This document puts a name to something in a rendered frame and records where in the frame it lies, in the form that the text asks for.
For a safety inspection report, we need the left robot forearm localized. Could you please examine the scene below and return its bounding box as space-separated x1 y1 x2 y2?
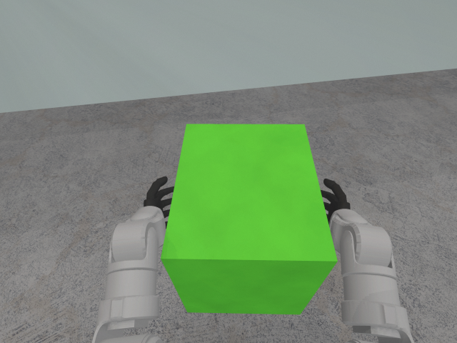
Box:
92 206 166 343

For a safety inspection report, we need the carton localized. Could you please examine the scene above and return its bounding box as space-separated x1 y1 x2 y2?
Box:
161 124 338 314

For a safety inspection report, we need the right robot forearm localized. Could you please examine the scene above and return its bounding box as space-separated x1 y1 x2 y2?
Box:
329 209 414 343

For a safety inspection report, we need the left robot hand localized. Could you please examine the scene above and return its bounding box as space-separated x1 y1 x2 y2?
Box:
144 177 174 227

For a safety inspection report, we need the right robot hand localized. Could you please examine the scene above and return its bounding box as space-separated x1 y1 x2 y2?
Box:
321 179 350 224

